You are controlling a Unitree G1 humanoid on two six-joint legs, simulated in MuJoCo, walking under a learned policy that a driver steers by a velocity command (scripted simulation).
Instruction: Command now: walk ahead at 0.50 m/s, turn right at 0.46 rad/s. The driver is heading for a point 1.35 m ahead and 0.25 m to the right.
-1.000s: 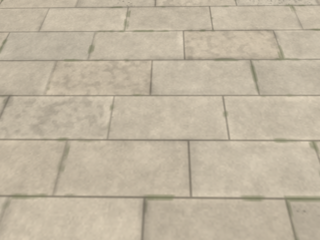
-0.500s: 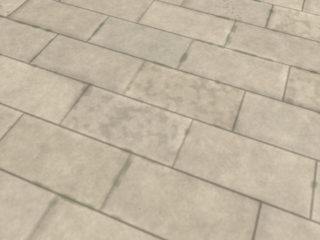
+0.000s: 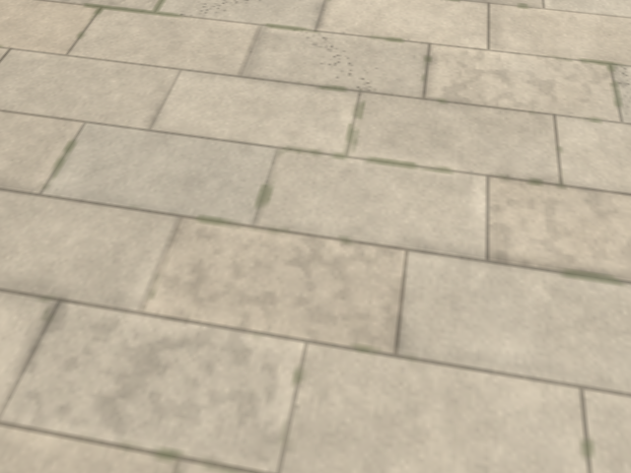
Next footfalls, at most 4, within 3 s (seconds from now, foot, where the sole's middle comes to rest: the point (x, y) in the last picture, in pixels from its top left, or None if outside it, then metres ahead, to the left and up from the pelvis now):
0.44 left None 0.45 0.10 -0.75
0.92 right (426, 394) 0.61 -0.23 -0.75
1.44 left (360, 258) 0.97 -0.12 -0.75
1.84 right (460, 260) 0.96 -0.37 -0.75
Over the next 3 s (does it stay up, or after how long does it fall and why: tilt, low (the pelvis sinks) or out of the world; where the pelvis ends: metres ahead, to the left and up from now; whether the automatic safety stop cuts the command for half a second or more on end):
stays up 1.00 -0.19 0.03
